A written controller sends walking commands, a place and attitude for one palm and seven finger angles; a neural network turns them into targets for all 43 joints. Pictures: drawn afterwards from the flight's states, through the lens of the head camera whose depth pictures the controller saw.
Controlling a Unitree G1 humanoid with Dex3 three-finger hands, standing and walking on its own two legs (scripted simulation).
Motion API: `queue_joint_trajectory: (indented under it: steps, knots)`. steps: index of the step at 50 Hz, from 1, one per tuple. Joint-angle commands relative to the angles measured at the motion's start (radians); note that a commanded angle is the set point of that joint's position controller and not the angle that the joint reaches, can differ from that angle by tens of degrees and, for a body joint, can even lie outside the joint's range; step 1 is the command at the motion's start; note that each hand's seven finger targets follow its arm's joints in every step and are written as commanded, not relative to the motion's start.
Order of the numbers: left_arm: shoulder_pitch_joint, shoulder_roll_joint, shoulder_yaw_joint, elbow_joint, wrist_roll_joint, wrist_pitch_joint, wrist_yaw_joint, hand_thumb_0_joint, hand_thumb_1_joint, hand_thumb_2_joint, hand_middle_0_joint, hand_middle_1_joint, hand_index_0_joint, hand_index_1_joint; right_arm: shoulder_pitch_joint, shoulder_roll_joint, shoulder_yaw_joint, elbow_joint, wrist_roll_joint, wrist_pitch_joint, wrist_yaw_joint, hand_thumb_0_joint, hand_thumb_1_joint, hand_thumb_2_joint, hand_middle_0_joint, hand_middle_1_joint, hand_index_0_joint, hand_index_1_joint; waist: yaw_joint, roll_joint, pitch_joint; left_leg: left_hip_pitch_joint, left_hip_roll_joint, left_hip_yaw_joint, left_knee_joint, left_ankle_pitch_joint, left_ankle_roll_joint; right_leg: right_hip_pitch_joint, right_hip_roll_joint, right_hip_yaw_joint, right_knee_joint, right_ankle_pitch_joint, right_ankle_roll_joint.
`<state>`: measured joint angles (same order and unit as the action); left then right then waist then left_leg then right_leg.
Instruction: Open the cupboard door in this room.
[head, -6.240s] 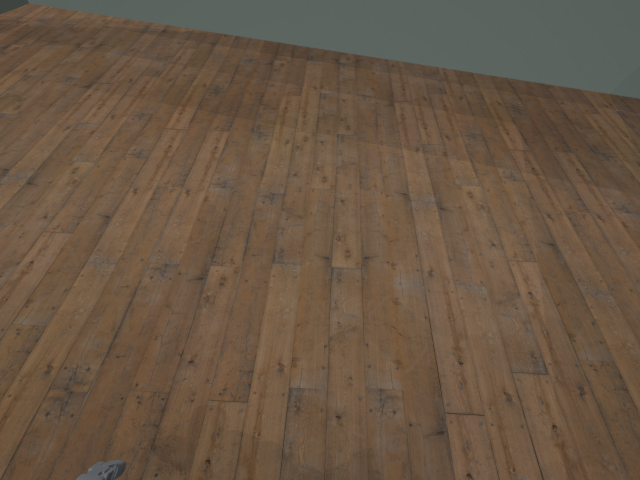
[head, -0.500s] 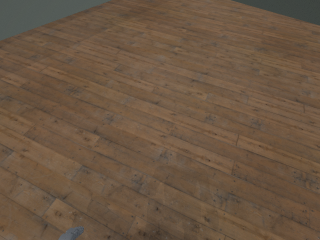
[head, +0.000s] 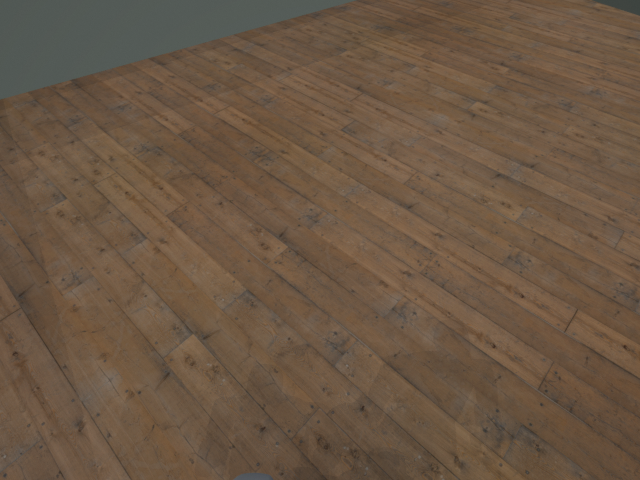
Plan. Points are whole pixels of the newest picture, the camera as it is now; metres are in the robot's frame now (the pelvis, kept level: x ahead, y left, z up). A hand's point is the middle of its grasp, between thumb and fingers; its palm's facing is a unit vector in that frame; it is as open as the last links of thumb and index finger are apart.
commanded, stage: turn or walk to find it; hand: left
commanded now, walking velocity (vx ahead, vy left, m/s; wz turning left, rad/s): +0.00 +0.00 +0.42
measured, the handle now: out of the picture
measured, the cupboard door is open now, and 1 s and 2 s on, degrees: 0 0 0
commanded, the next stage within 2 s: none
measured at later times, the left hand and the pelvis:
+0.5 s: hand out of the picture +0.04 +0.24 -0.15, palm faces +0.20 -0.94 -0.28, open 7.4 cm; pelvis -0.02 +0.01 +0.00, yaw +10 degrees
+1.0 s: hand out of the picture -0.11 +0.18 -0.16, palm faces +0.46 -0.85 -0.25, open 7.3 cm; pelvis -0.06 -0.02 +0.00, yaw +25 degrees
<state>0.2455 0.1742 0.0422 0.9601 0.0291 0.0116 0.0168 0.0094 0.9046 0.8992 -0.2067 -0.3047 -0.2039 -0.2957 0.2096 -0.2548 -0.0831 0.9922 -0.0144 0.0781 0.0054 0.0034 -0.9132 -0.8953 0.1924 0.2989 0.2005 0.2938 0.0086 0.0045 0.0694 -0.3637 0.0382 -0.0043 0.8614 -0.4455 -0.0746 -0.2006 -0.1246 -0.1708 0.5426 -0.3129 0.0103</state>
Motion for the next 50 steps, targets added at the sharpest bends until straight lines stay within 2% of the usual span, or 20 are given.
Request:
queue_joint_trajectory:
  steps: [1,3,4,5,6,7,9,12,22,25,26,27,28,29,30,31,33,35,44,50]
  knots:
    - [0.033,0.248,0.061,-0.043,0.002,-0.011,0.015,0.0,0.9,0.9,-0.2,-0.3,-0.2,-0.3,-0.015,-0.033,0.005,-0.086,0.008,-0.046,0.001,0.0,-0.9,-0.9,0.2,0.3,0.2,0.3,0.008,-0.235,-0.099,0.052,-0.041,0.087,-0.269,0.082,0.016,0.114,-0.2,0.133,-0.042,0.596,-0.114]
    - [0.022,0.221,0.056,-0.048,-0.015,-0.002,0.012,0.0,0.9,0.9,-0.2,-0.3,-0.2,-0.3,0.049,-0.089,-0.003,-0.069,0.005,-0.062,0.003,0.0,-0.9,-0.9,0.2,0.3,0.2,0.3,-0.034,-0.081,-0.154,0.279,0.007,0.039,-0.494,0.343,0.038,-0.011,-0.148,0.057,0.128,0.426,-0.028]
    - [0.047,0.158,0.046,-0.076,-0.021,0.005,0.008,0.0,0.9,0.9,-0.2,-0.3,-0.2,-0.3,0.073,-0.188,-0.026,-0.074,-0.004,-0.072,-0.001,0.0,-0.9,-0.9,0.2,0.3,0.2,0.3,-0.044,0.21,-0.184,0.435,0.248,-0.254,-0.509,0.656,0.131,-0.265,-0.03,-0.001,0.315,-0.001,0.048]
    - [-0.007,0.125,0.025,-0.1,-0.015,0.012,0.01,0.0,0.9,0.9,-0.2,-0.3,-0.2,-0.3,0.121,-0.244,-0.039,-0.061,0.0,-0.064,-0.007,0.0,-0.9,-0.9,0.2,0.3,0.2,0.3,-0.073,0.29,-0.175,0.396,0.369,-0.347,-0.498,0.922,0.235,-0.332,0.015,0.061,0.455,-0.349,0.066]
    - [-0.028,0.145,0.029,-0.097,-0.013,0.022,0.012,0.0,0.9,0.9,-0.2,-0.3,-0.2,-0.3,0.112,-0.227,-0.033,-0.057,-0.005,-0.06,-0.013,0.0,-0.9,-0.9,0.2,0.3,0.2,0.3,-0.071,0.185,-0.157,0.352,0.367,-0.278,-0.484,0.878,0.269,-0.32,-0.004,0.115,0.537,-0.315,0.053]
    - [-0.055,0.136,0.031,-0.083,-0.011,0.029,0.015,0.0,0.9,0.9,-0.2,-0.3,-0.2,-0.3,0.082,-0.192,-0.024,-0.055,-0.008,-0.066,-0.023,0.0,-0.9,-0.9,0.2,0.3,0.2,0.3,-0.07,0.256,-0.127,0.291,0.304,-0.26,-0.505,0.823,0.248,-0.326,-0.01,0.145,0.556,-0.259,0.058]
    - [-0.061,0.154,0.039,-0.069,-0.013,0.026,0.002,0.0,0.9,0.9,-0.2,-0.3,-0.2,-0.3,-0.009,-0.153,-0.007,-0.086,-0.009,-0.064,-0.027,0.0,-0.9,-0.9,0.2,0.3,0.2,0.3,-0.04,0.203,-0.054,0.216,0.236,-0.201,-0.514,0.702,0.225,-0.326,-0.005,0.15,0.585,-0.157,0.06]
    - [-0.018,0.145,0.036,-0.053,-0.014,0.022,-0.005,0.0,0.9,0.9,-0.2,-0.3,-0.2,-0.3,-0.025,-0.148,-0.003,-0.094,-0.004,-0.072,-0.026,0.0,-0.9,-0.9,0.2,0.3,0.2,0.3,-0.019,0.163,-0.069,0.242,0.186,-0.16,-0.518,0.694,0.212,-0.311,0.018,0.135,0.551,-0.096,0.074]
    - [-0.066,0.12,0.03,-0.103,-0.023,0.015,0.003,0.0,0.9,0.9,-0.2,-0.3,-0.2,-0.3,0.002,-0.152,-0.018,-0.105,-0.014,-0.056,-0.018,0.0,-0.9,-0.9,0.2,0.3,0.2,0.3,-0.036,0.171,-0.069,0.165,0.182,-0.309,-0.509,0.566,0.239,-0.164,0.074,0.13,0.221,-0.13,0.063]
    - [0.019,0.131,0.035,-0.082,-0.025,0.0,0.007,0.0,0.9,0.9,-0.2,-0.3,-0.2,-0.3,-0.02,-0.141,-0.021,-0.112,-0.008,-0.054,-0.015,0.0,-0.9,-0.9,0.2,0.3,0.2,0.3,0.013,0.137,-0.107,0.072,0.133,-0.302,-0.431,0.517,0.196,0.027,0.089,0.116,-0.036,0.051,0.053]
    - [0.056,0.162,0.042,-0.078,-0.021,-0.009,0.011,0.0,0.9,0.9,-0.2,-0.3,-0.2,-0.3,-0.02,-0.113,-0.019,-0.118,-0.001,-0.054,-0.011,0.0,-0.9,-0.9,0.2,0.3,0.2,0.3,0.029,0.066,-0.125,-0.014,0.079,-0.268,-0.366,0.395,0.149,0.145,0.041,0.157,-0.157,0.122,0.043]
    - [0.076,0.247,0.059,-0.078,-0.003,-0.021,0.019,0.0,0.9,0.9,-0.2,-0.3,-0.2,-0.3,0.003,-0.043,-0.009,-0.13,0.008,-0.055,-0.006,0.0,-0.9,-0.9,0.2,0.3,0.2,0.3,0.036,-0.19,-0.143,-0.183,-0.046,-0.129,-0.168,0.125,0.076,0.261,-0.187,0.384,-0.252,0.125,-0.026]
    - [0.061,0.302,0.065,-0.093,-0.003,-0.018,0.02,0.0,0.9,0.9,-0.2,-0.3,-0.2,-0.3,-0.014,-0.043,-0.012,-0.15,0.002,-0.049,-0.008,0.0,-0.9,-0.9,0.2,0.3,0.2,0.3,0.043,-0.295,-0.108,-0.228,-0.109,-0.065,0.058,-0.134,0.041,0.152,-0.368,0.528,-0.283,0.238,-0.133]
    - [0.023,0.269,0.061,-0.109,-0.01,-0.013,0.024,0.0,0.9,0.9,-0.2,-0.3,-0.2,-0.3,-0.02,-0.081,-0.024,-0.135,-0.006,-0.033,-0.007,0.0,-0.9,-0.9,0.2,0.3,0.2,0.3,0.032,-0.198,-0.088,-0.187,-0.064,-0.116,0.208,-0.105,0.05,0.023,-0.352,0.467,-0.301,0.125,-0.166]
    - [-0.052,0.231,0.06,-0.122,-0.011,-0.016,0.026,0.0,0.9,0.9,-0.2,-0.3,-0.2,-0.3,0.002,-0.083,-0.028,-0.112,-0.011,-0.022,-0.002,0.0,-0.9,-0.9,0.2,0.3,0.2,0.3,0.001,-0.24,-0.032,-0.193,-0.043,-0.126,0.284,-0.048,0.052,-0.059,-0.297,0.423,-0.335,0.0,-0.151]
    - [-0.09,0.207,0.048,-0.131,-0.013,-0.014,0.021,0.0,0.9,0.9,-0.2,-0.3,-0.2,-0.3,0.015,-0.08,-0.03,-0.087,-0.012,-0.018,0.003,0.0,-0.9,-0.9,0.2,0.3,0.2,0.3,-0.018,-0.162,0.01,-0.187,-0.041,-0.103,0.349,0.013,0.046,-0.094,-0.244,0.363,-0.332,-0.026,-0.124]
    - [-0.122,0.157,0.033,-0.135,-0.016,-0.021,0.018,0.0,0.9,0.9,-0.2,-0.3,-0.2,-0.3,0.084,-0.054,-0.026,-0.051,-0.013,-0.016,0.01,0.0,-0.9,-0.9,0.2,0.3,0.2,0.3,-0.052,-0.142,0.014,-0.192,-0.032,-0.071,0.382,0.107,0.028,-0.067,-0.169,0.216,-0.291,0.098,-0.085]
    - [-0.081,0.155,0.029,-0.124,-0.016,-0.027,0.017,0.0,0.9,0.9,-0.2,-0.3,-0.2,-0.3,0.096,-0.052,-0.022,-0.04,-0.011,-0.014,0.011,0.0,-0.9,-0.9,0.2,0.3,0.2,0.3,-0.038,-0.157,-0.008,-0.2,-0.028,-0.054,0.389,0.144,0.009,-0.008,-0.157,0.166,-0.28,0.154,-0.083]
    - [0.052,0.186,0.045,-0.059,-0.002,-0.025,0.024,0.0,0.9,0.9,-0.2,-0.3,-0.2,-0.3,-0.016,-0.034,-0.004,-0.055,-0.006,-0.018,0.006,0.0,-0.9,-0.9,0.2,0.3,0.2,0.3,0.031,-0.158,-0.055,-0.158,0.016,0.004,0.129,0.013,-0.008,0.131,-0.242,0.154,-0.228,0.33,-0.148]
    - [0.051,0.233,0.058,-0.031,0.004,-0.011,0.017,0.0,0.9,0.9,-0.2,-0.3,-0.2,-0.3,-0.023,-0.018,0.012,-0.068,0.008,-0.039,0.002,0.0,-0.9,-0.9,0.2,0.3,0.2,0.3,0.03,-0.207,-0.095,0.017,0.0,0.084,-0.156,-0.009,0.024,0.086,-0.268,0.12,-0.144,0.405,-0.152]
